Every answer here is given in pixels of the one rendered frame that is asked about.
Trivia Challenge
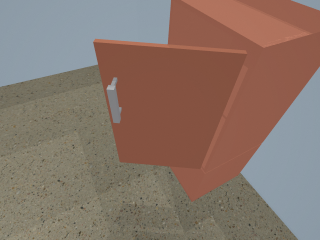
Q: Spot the cupboard door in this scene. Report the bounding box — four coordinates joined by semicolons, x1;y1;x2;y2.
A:
93;39;247;169

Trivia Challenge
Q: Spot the handle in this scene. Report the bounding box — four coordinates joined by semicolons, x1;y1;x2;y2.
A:
106;77;122;123

